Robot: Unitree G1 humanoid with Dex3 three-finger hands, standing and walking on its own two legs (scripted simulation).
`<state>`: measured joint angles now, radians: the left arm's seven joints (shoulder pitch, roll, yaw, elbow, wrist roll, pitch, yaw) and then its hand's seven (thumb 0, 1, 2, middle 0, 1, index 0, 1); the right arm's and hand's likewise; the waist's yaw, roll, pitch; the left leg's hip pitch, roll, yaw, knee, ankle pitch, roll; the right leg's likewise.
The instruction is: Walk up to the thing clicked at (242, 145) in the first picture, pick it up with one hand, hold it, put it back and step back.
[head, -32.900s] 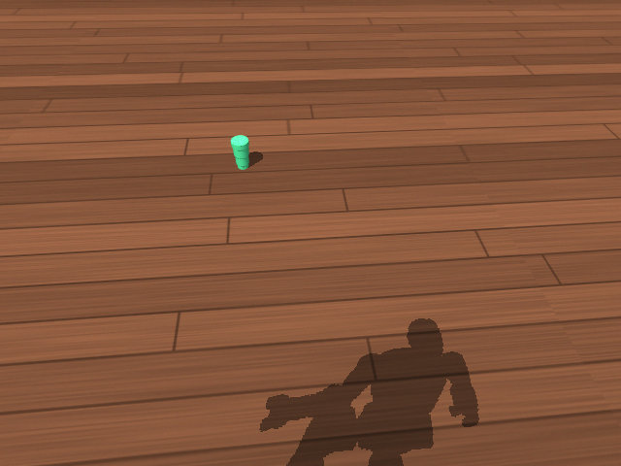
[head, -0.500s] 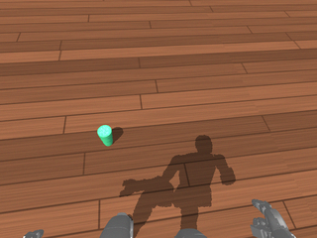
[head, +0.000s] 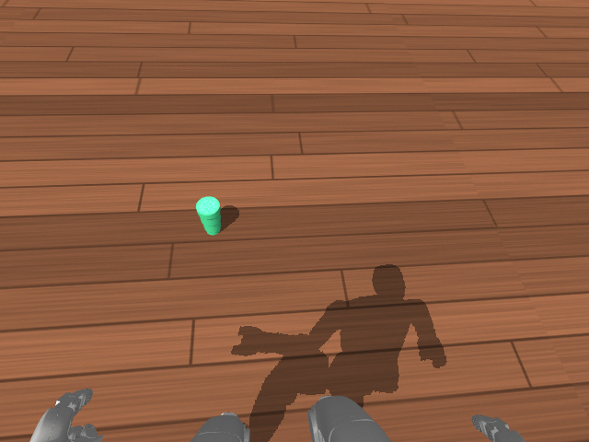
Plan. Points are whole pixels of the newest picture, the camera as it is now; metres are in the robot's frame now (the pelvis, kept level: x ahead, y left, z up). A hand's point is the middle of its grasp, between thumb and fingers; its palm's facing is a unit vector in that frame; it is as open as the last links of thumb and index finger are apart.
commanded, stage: step back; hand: left
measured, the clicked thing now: (210, 218) +0.89 +0.26 -0.68
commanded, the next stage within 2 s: stand in 1.30 s
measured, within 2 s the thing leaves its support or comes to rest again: neither
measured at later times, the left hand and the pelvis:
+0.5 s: hand out of the picture -0.08 +0.28 -0.14, palm faces +0.04 -0.90 -0.44, open 7.4 cm; pelvis -0.13 -0.02 +0.00, yaw +2 degrees
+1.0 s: hand out of the picture -0.06 +0.26 -0.15, palm faces +0.07 -0.92 -0.38, open 7.4 cm; pelvis -0.10 -0.02 +0.00, yaw +3 degrees
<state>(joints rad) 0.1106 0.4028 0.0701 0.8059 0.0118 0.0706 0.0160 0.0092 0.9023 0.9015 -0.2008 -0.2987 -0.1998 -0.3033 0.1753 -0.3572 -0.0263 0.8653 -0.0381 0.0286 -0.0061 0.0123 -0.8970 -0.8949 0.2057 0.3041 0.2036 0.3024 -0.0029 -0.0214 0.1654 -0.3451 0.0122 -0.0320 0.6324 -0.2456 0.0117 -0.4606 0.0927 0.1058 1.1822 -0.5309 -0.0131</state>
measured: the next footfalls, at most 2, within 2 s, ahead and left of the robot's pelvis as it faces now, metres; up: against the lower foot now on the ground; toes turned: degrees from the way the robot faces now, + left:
right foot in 0.14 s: -0.05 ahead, -0.14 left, +0.00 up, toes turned +2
left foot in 0.44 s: -0.09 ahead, +0.11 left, +0.00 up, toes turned +0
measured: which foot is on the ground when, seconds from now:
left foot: down 0.00-0.16, up 0.18-0.42, down 0.44-0.70, up 0.72-0.94, down 0.96-1.00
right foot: up 0.00-0.12, down 0.14-1.00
